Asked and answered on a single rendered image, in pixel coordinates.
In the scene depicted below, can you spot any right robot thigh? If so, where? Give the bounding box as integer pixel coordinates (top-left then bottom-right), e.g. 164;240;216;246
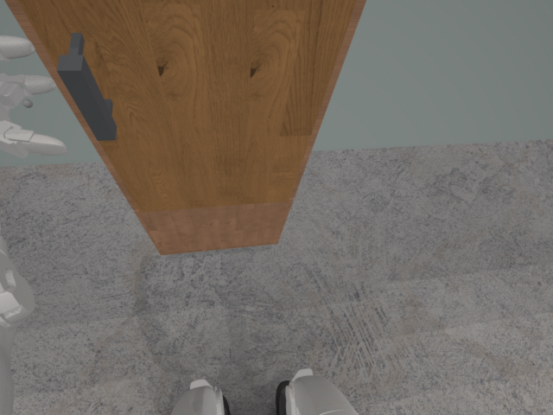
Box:
285;375;359;415

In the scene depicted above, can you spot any cupboard door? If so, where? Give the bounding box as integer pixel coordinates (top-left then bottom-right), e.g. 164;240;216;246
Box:
17;0;357;213

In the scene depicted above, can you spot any robot left hand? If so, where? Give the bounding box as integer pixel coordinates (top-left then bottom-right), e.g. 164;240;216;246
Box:
0;35;67;158

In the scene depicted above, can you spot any handle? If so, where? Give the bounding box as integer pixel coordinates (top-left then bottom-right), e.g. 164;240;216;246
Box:
57;33;117;141

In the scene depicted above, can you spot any right robot shin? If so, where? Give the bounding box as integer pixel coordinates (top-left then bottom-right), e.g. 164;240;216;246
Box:
286;368;313;415

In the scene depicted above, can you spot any left robot upper arm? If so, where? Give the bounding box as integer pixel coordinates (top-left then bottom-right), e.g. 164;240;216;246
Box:
0;252;35;415

